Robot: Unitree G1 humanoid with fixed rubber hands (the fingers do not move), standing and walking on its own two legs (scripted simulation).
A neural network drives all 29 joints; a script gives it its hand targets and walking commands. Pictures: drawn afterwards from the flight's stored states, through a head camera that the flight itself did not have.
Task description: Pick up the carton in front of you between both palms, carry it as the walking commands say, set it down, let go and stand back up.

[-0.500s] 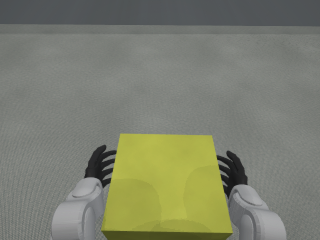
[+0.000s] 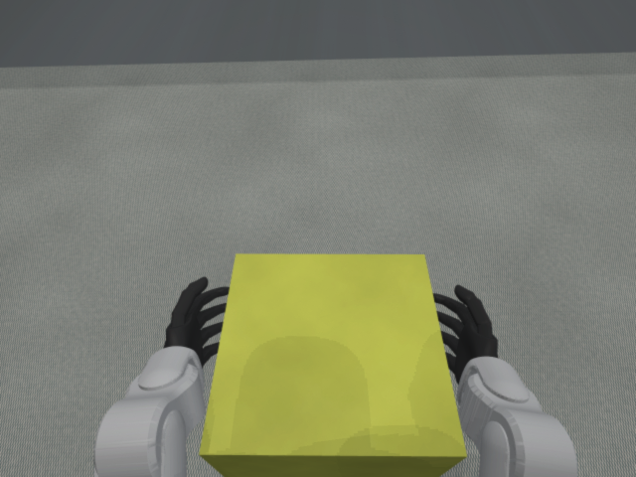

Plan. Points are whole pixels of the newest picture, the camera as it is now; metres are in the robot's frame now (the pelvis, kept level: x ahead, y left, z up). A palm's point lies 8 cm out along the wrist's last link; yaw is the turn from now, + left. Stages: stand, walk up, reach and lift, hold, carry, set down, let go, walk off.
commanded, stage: carry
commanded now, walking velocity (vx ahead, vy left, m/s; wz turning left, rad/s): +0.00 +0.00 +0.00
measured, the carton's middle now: (329, 384) +0.22 +0.00 +0.00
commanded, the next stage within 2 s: none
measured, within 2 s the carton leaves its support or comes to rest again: neither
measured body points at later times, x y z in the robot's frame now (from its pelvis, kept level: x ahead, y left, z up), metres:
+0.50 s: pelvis +0.14 +0.03 -0.01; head +0.14 +0.04 +0.44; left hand +0.40 +0.18 +0.05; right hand +0.39 -0.13 +0.05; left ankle +0.13 +0.14 -0.74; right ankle +0.06 -0.08 -0.74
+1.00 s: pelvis +0.12 +0.03 -0.01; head +0.12 +0.04 +0.44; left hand +0.42 +0.17 +0.01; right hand +0.41 -0.13 +0.01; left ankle +0.13 +0.14 -0.74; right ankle +0.06 -0.08 -0.74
